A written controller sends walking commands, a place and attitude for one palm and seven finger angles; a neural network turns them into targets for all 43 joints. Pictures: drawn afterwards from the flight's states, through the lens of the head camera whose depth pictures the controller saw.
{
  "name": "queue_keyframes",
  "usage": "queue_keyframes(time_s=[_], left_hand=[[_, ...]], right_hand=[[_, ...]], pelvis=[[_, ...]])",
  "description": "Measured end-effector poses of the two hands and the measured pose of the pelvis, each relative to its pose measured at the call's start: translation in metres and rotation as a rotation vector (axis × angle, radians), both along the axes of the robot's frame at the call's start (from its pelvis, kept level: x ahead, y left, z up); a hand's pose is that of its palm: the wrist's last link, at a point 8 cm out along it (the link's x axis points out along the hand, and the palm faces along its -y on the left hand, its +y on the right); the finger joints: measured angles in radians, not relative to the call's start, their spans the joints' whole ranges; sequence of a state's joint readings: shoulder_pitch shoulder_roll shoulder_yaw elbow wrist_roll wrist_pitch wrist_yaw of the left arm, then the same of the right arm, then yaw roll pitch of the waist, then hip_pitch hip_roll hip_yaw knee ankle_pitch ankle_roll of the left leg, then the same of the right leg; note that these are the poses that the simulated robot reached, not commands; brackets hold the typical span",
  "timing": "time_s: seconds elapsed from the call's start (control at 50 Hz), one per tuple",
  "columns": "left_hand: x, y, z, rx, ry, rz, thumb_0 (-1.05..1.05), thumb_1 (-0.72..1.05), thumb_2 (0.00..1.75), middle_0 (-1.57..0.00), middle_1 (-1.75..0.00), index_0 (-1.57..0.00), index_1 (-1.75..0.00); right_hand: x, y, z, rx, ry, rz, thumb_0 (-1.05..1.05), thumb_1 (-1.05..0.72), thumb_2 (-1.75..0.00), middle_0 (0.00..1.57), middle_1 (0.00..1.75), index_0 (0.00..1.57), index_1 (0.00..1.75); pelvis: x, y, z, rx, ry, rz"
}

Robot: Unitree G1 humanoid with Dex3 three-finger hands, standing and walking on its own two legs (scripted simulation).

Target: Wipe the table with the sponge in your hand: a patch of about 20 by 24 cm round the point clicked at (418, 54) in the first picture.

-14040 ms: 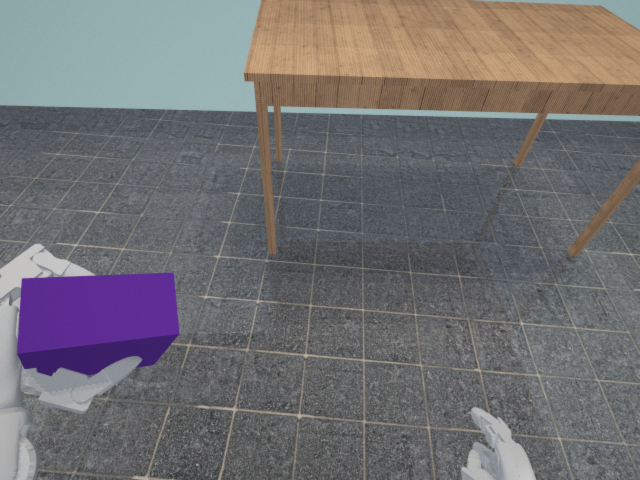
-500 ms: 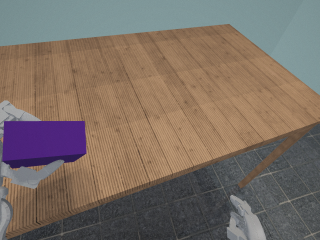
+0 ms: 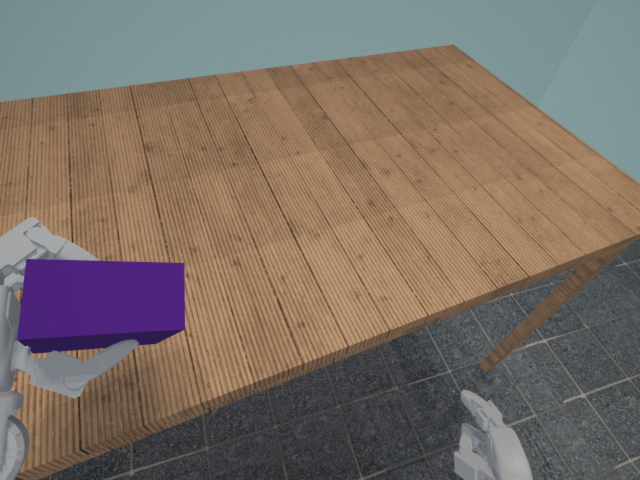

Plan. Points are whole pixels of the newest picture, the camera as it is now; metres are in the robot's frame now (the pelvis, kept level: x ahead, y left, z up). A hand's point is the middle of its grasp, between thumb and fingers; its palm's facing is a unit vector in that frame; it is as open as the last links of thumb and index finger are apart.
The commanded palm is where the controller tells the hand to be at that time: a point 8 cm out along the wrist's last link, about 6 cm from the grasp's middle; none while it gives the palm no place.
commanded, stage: look again from close up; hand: left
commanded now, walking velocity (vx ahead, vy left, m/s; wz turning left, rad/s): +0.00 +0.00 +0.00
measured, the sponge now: (126, 309) +0.23 +0.22 +0.15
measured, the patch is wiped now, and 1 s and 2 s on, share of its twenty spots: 0.00 0.00 0.00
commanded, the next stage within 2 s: come to a stop and stand still in 0.14 s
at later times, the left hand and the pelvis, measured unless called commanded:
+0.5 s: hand (77, 295) +0.22 +0.25 +0.17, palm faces +0.38 -0.81 -0.45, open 9.9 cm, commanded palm +0.15 +0.27 +0.17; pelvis +0.00 -0.01 +0.00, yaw +2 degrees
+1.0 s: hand (59, 301) +0.22 +0.26 +0.16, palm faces +0.42 -0.80 -0.42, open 9.9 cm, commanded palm +0.15 +0.28 +0.17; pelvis +0.00 -0.01 -0.01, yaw +3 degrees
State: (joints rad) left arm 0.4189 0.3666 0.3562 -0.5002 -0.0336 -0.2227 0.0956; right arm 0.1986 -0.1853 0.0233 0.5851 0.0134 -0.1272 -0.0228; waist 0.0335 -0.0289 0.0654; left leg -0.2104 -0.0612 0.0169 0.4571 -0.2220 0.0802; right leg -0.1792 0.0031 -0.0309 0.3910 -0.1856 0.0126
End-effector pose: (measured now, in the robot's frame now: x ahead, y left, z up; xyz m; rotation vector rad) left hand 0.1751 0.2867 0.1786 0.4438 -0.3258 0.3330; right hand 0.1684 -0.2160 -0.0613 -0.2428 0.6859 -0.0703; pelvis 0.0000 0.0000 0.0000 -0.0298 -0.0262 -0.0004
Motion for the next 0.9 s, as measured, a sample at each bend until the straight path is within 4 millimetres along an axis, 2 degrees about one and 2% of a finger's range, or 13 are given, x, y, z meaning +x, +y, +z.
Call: queue_keyframes(time_s=[0.12, 0.22, 0.34, 0.46, 0.5, 0.54, 0.58, 0.62, 0.68, 0.74, 0.78, 0.84, 0.9], left_hand=[[-0.002, 0.003, -0.014, -0.030, 0.060, 0.035, -0.01, -0.48, 1.02, -0.75, -1.35, -0.76, -1.35], [-0.003, -0.002, -0.021, -0.057, 0.077, 0.037, -0.01, -0.48, 1.02, -0.75, -1.35, -0.76, -1.35], [-0.001, -0.008, -0.014, -0.038, 0.050, 0.016, -0.01, -0.48, 1.02, -0.75, -1.35, -0.76, -1.35], [0.002, -0.006, -0.009, -0.017, 0.050, 0.015, -0.01, -0.48, 1.02, -0.75, -1.35, -0.76, -1.35], [0.011, 0.000, 0.008, 0.109, 0.001, -0.005, -0.01, -0.48, 1.02, -0.75, -1.35, -0.76, -1.34], [0.020, 0.014, 0.031, 0.197, -0.099, 0.033, -0.01, -0.48, 1.02, -0.75, -1.34, -0.76, -1.34], [0.027, 0.028, 0.046, 0.208, -0.176, 0.083, -0.01, -0.48, 1.02, -0.75, -1.34, -0.76, -1.34], [0.031, 0.033, 0.050, 0.183, -0.203, 0.104, -0.01, -0.48, 1.02, -0.75, -1.35, -0.76, -1.34], [0.034, 0.019, 0.033, 0.116, -0.147, 0.050, -0.01, -0.47, 1.02, -0.75, -1.35, -0.75, -1.35], [0.032, -0.004, 0.002, 0.044, -0.014, -0.036, -0.01, -0.47, 1.02, -0.74, -1.35, -0.75, -1.35], [0.029, -0.012, -0.017, 0.021, 0.068, -0.069, 0.00, -0.47, 1.02, -0.75, -1.35, -0.75, -1.35], [0.025, -0.004, -0.031, 0.032, 0.132, -0.056, 0.00, -0.48, 1.02, -0.75, -1.35, -0.76, -1.35], [0.021, 0.012, -0.028, 0.054, 0.120, 0.008, -0.01, -0.48, 1.02, -0.75, -1.34, -0.76, -1.34]], right_hand=[[-0.006, -0.002, 0.000, 0.012, -0.006, -0.017, 0.02, -0.90, -0.90, 0.20, 0.30, 0.20, 0.30], [-0.011, -0.007, 0.001, -0.001, -0.003, -0.015, 0.02, -0.90, -0.90, 0.20, 0.30, 0.20, 0.30], [-0.011, -0.014, 0.001, -0.014, 0.000, -0.017, 0.02, -0.90, -0.90, 0.20, 0.30, 0.20, 0.30], [-0.006, -0.018, 0.001, -0.013, -0.004, -0.032, 0.02, -0.90, -0.90, 0.20, 0.30, 0.20, 0.30], [-0.005, -0.015, 0.000, -0.027, -0.006, -0.009, 0.02, -0.90, -0.90, 0.20, 0.30, 0.20, 0.30], [-0.005, -0.011, -0.004, -0.035, 0.016, 0.044, 0.01, -0.90, -0.90, 0.20, 0.30, 0.20, 0.29], [-0.004, -0.010, -0.006, -0.035, 0.039, 0.080, 0.01, -0.90, -0.90, 0.20, 0.30, 0.20, 0.30], [-0.003, -0.012, -0.006, -0.022, 0.039, 0.083, 0.02, -0.90, -0.90, 0.20, 0.30, 0.20, 0.30], [-0.002, -0.017, -0.005, 0.002, 0.024, 0.064, 0.02, -0.90, -0.90, 0.20, 0.30, 0.20, 0.30], [-0.003, -0.023, -0.008, 0.004, 0.037, 0.040, 0.01, -0.90, -0.90, 0.20, 0.30, 0.20, 0.30], [-0.005, -0.025, -0.011, -0.009, 0.064, 0.031, 0.01, -0.90, -0.90, 0.20, 0.30, 0.20, 0.30], [-0.006, -0.027, -0.013, -0.036, 0.106, 0.031, 0.01, -0.90, -0.90, 0.20, 0.30, 0.20, 0.30], [-0.005, -0.026, -0.014, -0.052, 0.123, 0.052, 0.02, -0.90, -0.90, 0.20, 0.30, 0.20, 0.30]], pelvis=[[-0.003, -0.003, 0.001, -0.001, -0.002, -0.002], [-0.006, -0.006, 0.001, -0.001, -0.004, 0.000], [-0.005, -0.009, 0.001, -0.003, -0.001, 0.003], [0.000, -0.009, 0.001, -0.003, 0.004, 0.000], [-0.001, -0.010, -0.002, -0.004, 0.017, 0.029], [-0.001, -0.015, -0.005, 0.007, 0.028, 0.042], [0.001, -0.017, -0.005, 0.009, 0.046, 0.031], [0.005, -0.017, -0.005, 0.009, 0.063, 0.018], [0.013, -0.012, -0.005, 0.010, 0.077, 0.003], [0.017, -0.008, -0.005, 0.015, 0.079, 0.001], [0.018, -0.008, -0.005, 0.019, 0.079, 0.005], [0.016, -0.010, -0.006, 0.019, 0.076, 0.022], [0.012, -0.013, -0.007, 0.017, 0.072, 0.038]])
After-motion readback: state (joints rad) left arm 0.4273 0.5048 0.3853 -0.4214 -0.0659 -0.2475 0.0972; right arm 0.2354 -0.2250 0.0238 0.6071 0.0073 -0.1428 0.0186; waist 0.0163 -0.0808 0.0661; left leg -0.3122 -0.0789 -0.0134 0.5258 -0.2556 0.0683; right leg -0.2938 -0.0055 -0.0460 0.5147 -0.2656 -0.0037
